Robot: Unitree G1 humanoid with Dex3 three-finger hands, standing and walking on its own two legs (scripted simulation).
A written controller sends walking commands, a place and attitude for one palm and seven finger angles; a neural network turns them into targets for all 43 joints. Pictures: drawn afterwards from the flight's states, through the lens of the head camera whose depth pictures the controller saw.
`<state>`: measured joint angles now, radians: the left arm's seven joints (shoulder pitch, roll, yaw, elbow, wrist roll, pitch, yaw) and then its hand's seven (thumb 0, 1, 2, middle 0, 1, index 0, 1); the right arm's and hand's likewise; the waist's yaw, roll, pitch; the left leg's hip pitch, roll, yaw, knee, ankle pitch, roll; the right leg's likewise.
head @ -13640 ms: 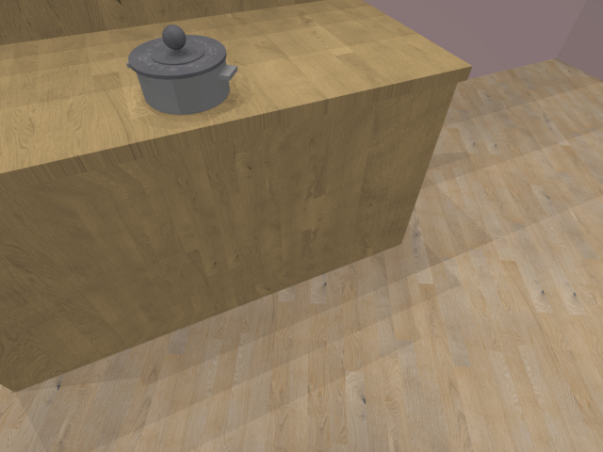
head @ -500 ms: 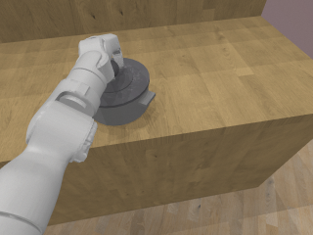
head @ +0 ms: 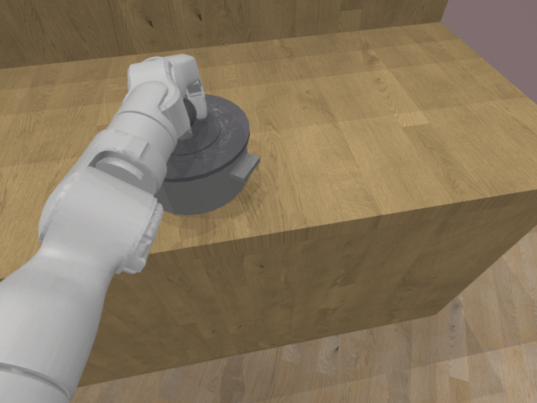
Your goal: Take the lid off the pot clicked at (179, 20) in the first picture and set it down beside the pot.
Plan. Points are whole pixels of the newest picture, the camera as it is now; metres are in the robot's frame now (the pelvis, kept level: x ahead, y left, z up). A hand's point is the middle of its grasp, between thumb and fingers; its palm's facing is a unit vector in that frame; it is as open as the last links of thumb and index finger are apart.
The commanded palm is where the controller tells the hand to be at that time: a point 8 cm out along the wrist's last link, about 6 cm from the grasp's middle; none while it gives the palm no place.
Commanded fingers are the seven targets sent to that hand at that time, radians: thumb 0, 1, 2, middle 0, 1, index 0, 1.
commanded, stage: close the fingers and squeeze the knob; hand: left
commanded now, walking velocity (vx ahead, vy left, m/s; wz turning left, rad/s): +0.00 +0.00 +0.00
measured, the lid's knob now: (180, 113) +0.52 +0.10 +0.16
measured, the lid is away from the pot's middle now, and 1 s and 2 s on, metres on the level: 0.01 0.01 0.01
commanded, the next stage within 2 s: lift the lid straight up in 0.72 s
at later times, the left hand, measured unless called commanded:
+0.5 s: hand (180, 115) +0.49 +0.09 +0.18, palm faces -0.38 -0.10 -0.92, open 6.8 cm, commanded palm +0.49 +0.09 +0.24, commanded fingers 0.00 0.71 0.55 -0.87 -1.03 -0.89 -1.05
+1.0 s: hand (180, 118) +0.48 +0.09 +0.18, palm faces -0.38 -0.11 -0.92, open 6.7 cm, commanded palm +0.49 +0.10 +0.25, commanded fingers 0.00 0.85 0.64 -0.92 -1.08 -0.95 -1.08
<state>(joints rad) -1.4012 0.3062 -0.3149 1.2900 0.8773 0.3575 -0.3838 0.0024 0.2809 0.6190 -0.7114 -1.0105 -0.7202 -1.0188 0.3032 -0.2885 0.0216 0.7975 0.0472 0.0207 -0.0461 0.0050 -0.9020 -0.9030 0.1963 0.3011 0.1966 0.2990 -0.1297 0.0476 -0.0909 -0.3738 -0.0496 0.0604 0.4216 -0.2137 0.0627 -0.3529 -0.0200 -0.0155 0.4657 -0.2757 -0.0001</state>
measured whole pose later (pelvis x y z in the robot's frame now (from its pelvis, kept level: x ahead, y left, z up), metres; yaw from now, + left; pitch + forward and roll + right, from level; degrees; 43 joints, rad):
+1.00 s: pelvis +0.00 -0.01 +0.00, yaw +0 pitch +8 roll +1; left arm -1.34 0.30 -0.31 1.20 0.86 0.35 -0.40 0.01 0.39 0.45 -0.72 -0.99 -0.75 -0.98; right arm 0.26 -0.27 0.03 0.78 0.04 0.01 -0.05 0.01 -0.90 -0.90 0.20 0.30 0.20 0.30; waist -0.10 0.06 -0.08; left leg -0.33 -0.05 0.05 0.41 -0.21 0.06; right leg -0.32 -0.02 -0.02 0.46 -0.28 -0.01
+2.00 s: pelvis +0.00 +0.00 +0.00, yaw +0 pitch +8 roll +1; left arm -1.56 0.35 -0.28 1.31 0.90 0.42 -0.48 0.01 0.38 0.46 -0.72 -0.98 -0.75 -0.99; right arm 0.26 -0.28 0.04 0.79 0.04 -0.03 -0.05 0.01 -0.90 -0.90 0.20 0.30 0.20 0.30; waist -0.12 0.05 -0.10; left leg -0.34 -0.05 0.05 0.40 -0.20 0.06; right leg -0.32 -0.02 -0.02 0.45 -0.27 0.00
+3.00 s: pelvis +0.00 +0.00 +0.00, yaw +0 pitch +10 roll +1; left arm -1.70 0.36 -0.24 1.32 0.98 0.47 -0.49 0.02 0.37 0.46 -0.73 -0.98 -0.76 -0.99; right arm 0.26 -0.29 0.04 0.80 0.04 -0.04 -0.04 0.01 -0.90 -0.90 0.20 0.30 0.20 0.30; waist -0.12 0.07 -0.12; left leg -0.36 -0.05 0.06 0.38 -0.19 0.06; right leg -0.34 -0.02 -0.01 0.43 -0.26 0.00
